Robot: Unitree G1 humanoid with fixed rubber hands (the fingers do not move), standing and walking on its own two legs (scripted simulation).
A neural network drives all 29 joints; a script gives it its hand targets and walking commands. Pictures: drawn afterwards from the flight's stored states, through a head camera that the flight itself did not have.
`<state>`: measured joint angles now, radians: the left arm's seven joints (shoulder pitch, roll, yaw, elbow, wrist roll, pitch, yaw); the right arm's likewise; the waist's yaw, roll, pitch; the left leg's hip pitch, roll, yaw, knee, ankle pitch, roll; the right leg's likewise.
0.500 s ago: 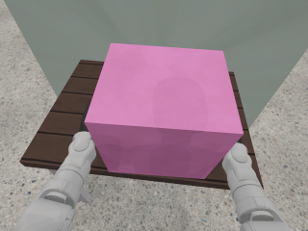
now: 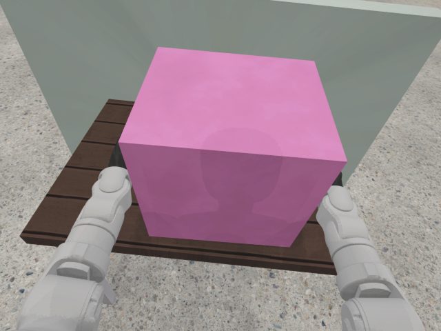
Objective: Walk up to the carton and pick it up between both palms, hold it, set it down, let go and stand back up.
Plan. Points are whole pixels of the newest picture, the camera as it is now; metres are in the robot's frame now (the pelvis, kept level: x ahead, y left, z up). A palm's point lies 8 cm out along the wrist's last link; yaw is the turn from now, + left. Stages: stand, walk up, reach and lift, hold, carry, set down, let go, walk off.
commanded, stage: reach and lift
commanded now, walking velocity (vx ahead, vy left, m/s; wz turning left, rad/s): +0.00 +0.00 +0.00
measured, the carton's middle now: (227, 152) +0.44 +0.00 +0.10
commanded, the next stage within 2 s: hold in 1.90 s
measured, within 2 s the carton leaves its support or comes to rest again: neither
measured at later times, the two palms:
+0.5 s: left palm (119, 148) +0.38 +0.19 +0.15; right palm (340, 176) +0.37 -0.20 +0.13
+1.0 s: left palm (122, 141) +0.37 +0.18 +0.17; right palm (356, 177) +0.35 -0.21 +0.15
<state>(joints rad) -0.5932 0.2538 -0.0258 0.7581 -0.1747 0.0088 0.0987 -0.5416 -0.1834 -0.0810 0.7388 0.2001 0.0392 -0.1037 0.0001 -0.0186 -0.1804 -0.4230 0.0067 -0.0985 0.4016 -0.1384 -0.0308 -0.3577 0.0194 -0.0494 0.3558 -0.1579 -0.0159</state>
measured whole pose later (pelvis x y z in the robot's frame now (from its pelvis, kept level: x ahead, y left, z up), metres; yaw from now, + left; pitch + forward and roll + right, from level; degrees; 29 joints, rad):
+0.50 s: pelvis +0.00 +0.00 +0.00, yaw -1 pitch +4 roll -1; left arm -0.53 0.18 0.16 0.37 -0.03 0.39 0.04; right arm -0.53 -0.17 -0.12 0.50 0.19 0.32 -0.10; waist -0.02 0.00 -0.12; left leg -0.28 0.01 -0.08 0.33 -0.12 -0.03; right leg -0.23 0.02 -0.02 0.30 -0.14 -0.01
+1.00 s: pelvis +0.00 +0.01 +0.01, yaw -2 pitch +1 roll -1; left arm -0.49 0.15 0.18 0.16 0.03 0.57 0.03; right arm -0.49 -0.19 -0.11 0.38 0.24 0.42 -0.11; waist -0.06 -0.02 -0.10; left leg -0.22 0.00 -0.08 0.35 -0.15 -0.02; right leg -0.16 0.02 0.00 0.29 -0.14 0.00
